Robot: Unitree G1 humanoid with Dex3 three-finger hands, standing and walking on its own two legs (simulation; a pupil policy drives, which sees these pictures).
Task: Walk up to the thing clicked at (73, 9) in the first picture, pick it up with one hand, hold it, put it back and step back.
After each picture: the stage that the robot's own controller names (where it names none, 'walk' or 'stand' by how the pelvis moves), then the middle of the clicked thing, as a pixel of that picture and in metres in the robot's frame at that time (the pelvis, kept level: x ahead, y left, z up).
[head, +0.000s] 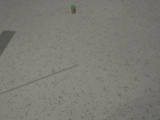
stand; (73, 9) +2.22 +0.16 -0.72
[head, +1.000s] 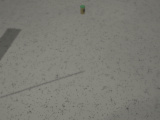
walk; (82, 9) +2.08 +0.16 -0.71
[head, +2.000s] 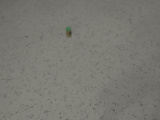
walk; (68, 32) +1.52 +0.26 -0.69
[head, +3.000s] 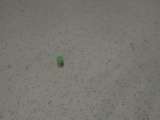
walk; (60, 62) +1.06 +0.26 -0.70
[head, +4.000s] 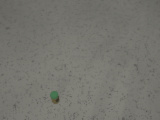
walk; (55, 97) +0.66 +0.24 -0.71
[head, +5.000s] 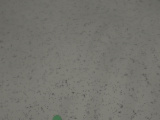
walk; out of the picture +0.43 +0.24 -0.70
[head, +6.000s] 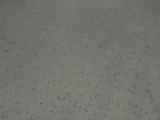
stand; out of the picture +0.39 +0.24 -0.72
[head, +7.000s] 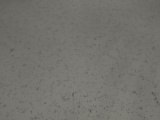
stand; out of the picture +0.38 +0.22 -0.72
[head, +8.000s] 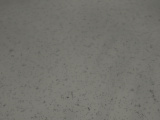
stand; out of the picture +0.40 +0.23 -0.73
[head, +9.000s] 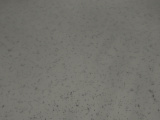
stand; out of the picture +0.38 +0.23 -0.73
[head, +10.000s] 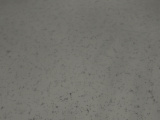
go down; out of the picture +0.38 +0.23 -0.73
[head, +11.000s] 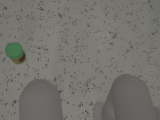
go down; (16, 54) +0.47 +0.27 -0.30
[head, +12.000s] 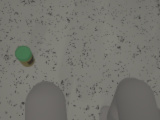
close in; (25, 57) +0.47 +0.26 -0.30
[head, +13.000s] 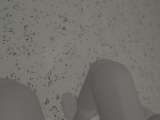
close in; out of the picture +0.45 +0.31 -0.22
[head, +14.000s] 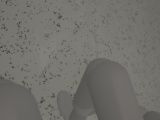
close; out of the picture +0.44 +0.32 -0.22
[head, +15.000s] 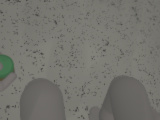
lift; (3, 70) +0.35 +0.28 -0.12
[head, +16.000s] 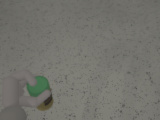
hold; (41, 94) +0.32 +0.17 +0.01
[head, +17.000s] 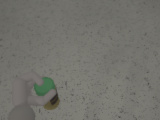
hold; (47, 94) +0.33 +0.16 -0.02
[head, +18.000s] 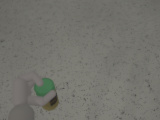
crouch; (47, 95) +0.33 +0.16 -0.02
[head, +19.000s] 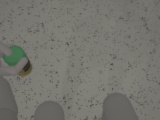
crouch; (19, 62) +0.44 +0.22 -0.10
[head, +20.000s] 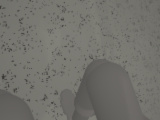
lower; out of the picture +0.56 +0.37 -0.23
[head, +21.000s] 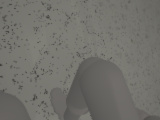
lower; out of the picture +0.60 +0.42 -0.26
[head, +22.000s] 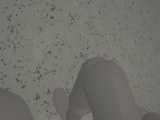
lower; out of the picture +0.60 +0.42 -0.25
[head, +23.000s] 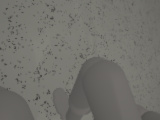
lower; out of the picture +0.60 +0.42 -0.26
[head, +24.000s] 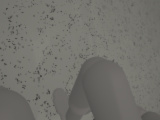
loosen; out of the picture +0.60 +0.42 -0.26
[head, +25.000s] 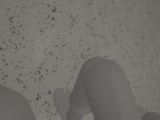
withdraw; out of the picture +0.60 +0.42 -0.26
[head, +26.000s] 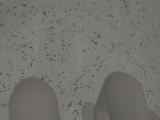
stand; out of the picture +0.63 +0.37 -0.29
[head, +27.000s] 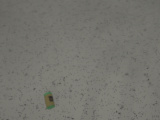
stand; (49, 100) +0.59 +0.27 -0.66
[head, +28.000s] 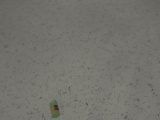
stand; (54, 109) +0.60 +0.27 -0.69
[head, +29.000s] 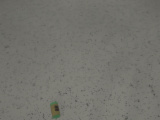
stand; (55, 110) +0.59 +0.27 -0.69
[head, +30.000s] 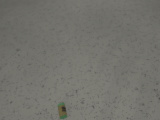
walk; (62, 110) +0.61 +0.26 -0.75
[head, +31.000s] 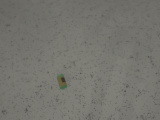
walk; (61, 81) +0.71 +0.25 -0.73
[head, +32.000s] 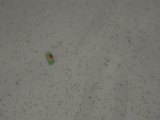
walk; (49, 58) +0.97 +0.32 -0.73
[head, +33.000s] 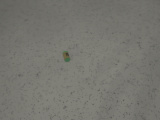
stand; (66, 56) +1.22 +0.27 -0.73
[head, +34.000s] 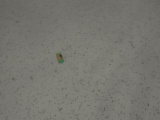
stand; (59, 58) +1.20 +0.30 -0.75
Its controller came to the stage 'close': yes
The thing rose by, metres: 0.71
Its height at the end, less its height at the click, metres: -0.02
